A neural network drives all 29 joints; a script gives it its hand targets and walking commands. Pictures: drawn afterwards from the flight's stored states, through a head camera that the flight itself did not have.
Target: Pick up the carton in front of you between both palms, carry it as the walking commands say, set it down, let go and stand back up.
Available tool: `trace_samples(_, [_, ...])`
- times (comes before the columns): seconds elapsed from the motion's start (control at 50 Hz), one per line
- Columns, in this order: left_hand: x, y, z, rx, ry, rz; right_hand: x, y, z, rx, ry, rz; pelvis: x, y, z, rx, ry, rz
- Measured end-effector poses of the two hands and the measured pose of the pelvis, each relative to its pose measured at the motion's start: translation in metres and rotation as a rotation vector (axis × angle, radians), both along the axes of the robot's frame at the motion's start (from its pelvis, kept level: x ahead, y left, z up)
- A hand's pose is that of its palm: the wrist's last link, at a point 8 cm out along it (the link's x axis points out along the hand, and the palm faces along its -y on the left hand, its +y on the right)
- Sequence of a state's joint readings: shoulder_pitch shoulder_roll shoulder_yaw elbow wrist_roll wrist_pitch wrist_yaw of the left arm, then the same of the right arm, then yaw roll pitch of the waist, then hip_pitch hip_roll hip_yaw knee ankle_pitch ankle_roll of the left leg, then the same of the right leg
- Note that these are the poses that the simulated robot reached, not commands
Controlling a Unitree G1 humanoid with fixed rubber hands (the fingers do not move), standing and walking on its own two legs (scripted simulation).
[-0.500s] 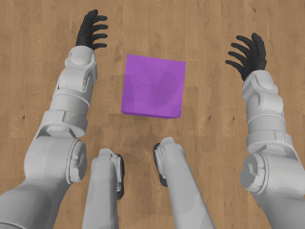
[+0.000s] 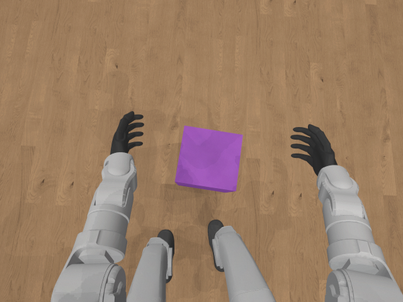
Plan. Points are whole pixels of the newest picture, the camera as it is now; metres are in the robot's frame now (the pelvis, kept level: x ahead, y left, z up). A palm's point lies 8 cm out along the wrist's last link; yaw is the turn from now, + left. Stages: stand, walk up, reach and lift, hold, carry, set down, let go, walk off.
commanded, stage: let go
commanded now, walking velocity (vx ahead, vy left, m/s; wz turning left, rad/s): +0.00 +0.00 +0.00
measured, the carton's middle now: (207, 162) +0.42 -0.09 -0.57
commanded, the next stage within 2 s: stand in 1.04 s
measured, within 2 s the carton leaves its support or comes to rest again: neither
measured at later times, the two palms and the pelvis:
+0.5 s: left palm (37, 236) +0.26 +0.22 -0.01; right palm (338, 235) +0.21 -0.22 +0.01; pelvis +0.06 +0.01 +0.07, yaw -2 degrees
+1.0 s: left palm (7, 274) +0.22 +0.25 +0.01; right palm (342, 231) +0.22 -0.22 +0.02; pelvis +0.05 +0.02 +0.07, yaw -2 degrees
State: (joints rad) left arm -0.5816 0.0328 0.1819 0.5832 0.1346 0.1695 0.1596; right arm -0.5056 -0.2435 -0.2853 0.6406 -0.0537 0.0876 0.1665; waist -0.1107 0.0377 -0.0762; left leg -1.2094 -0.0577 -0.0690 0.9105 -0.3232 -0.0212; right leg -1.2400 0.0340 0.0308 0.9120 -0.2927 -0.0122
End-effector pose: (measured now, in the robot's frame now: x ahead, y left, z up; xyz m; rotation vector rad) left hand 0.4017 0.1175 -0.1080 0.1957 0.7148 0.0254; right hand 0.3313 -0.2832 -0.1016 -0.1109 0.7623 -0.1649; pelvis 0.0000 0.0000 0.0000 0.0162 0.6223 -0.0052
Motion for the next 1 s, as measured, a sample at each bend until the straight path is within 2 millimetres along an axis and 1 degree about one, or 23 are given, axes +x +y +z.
trace_samples(0.12, [-0.035,0.019,0.027,0.006,0.018,0.02,-0.029,0.009,0.03,-0.002,0.018,0.058,0.016,-0.006,0.023,-0.002,-0.107,-0.005])
trace_samples(0.2, [-0.059,0.031,0.042,0.003,0.04,0.006,-0.049,0.016,0.051,0.008,0.02,0.06,0.029,-0.008,0.037,-0.002,-0.181,-0.007])
trace_samples(0.34, [-0.091,0.06,0.075,-0.001,0.017,0.01,-0.083,0.035,0.088,0.0,0.0,0.052,0.048,-0.006,0.057,-0.013,-0.318,-0.009])
trace_samples(0.44, [-0.118,0.086,0.092,0.008,0.019,0.013,-0.109,0.05,0.101,0.004,0.033,0.051,0.056,0.002,0.069,-0.024,-0.422,-0.014])
trace_samples(0.5, [-0.137,0.104,0.1,0.01,0.035,0.025,-0.119,0.06,0.107,0.007,0.044,0.066,0.059,0.008,0.074,-0.03,-0.481,-0.017])
trace_samples(0.56, [-0.152,0.118,0.107,0.009,0.046,0.017,-0.122,0.066,0.11,0.012,0.041,0.058,0.061,0.015,0.076,-0.034,-0.533,-0.021])
trace_samples(0.62, [-0.166,0.129,0.112,0.011,0.062,0.018,-0.121,0.071,0.112,0.008,0.034,0.066,0.061,0.022,0.077,-0.038,-0.588,-0.022])
trace_samples(0.74, [-0.182,0.142,0.117,0.011,0.076,0.043,-0.113,0.077,0.112,-0.001,0.03,0.084,0.059,0.03,0.077,-0.04,-0.66,-0.024])
trace_samples(0.82, [-0.185,0.142,0.118,-0.007,0.082,0.041,-0.111,0.081,0.112,-0.009,0.031,0.099,0.058,0.031,0.076,-0.04,-0.694,-0.022])
trace_samples(0.9, [-0.183,0.137,0.116,0.002,0.065,0.039,-0.108,0.075,0.116,-0.052,0.034,0.074,0.056,0.029,0.074,-0.043,-0.705,-0.029])
trace_samples(1.0, [-0.182,0.134,0.115,0.008,0.058,0.05,-0.111,0.063,0.122,-0.082,0.035,0.05,0.055,0.024,0.073,-0.042,-0.715,-0.033])
